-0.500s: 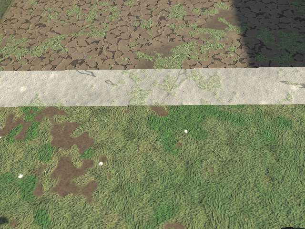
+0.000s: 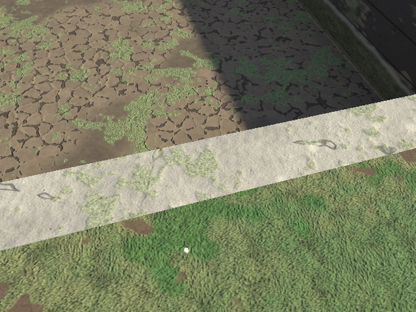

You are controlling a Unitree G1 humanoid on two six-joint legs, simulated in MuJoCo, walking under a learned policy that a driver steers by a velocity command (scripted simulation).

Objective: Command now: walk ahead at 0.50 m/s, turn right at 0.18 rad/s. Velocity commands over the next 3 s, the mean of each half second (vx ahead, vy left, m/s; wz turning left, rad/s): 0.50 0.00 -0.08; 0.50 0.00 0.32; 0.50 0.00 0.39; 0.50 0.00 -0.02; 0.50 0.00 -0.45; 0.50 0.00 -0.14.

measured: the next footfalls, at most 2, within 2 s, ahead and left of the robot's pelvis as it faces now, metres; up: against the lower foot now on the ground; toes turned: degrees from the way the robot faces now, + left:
right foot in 0.24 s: +0.28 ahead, -0.16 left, +0.00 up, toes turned -2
left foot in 0.78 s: +0.58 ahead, +0.08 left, +0.00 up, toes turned +5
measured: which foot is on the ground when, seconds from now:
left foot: down 0.00-0.24, up 0.26-0.76, down 0.78-1.00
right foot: up 0.00-0.22, down 0.24-0.80, up 0.82-1.00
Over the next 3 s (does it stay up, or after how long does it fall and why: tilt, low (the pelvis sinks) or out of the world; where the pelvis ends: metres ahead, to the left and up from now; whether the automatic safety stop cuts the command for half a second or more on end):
stays up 0.94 0.11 -0.02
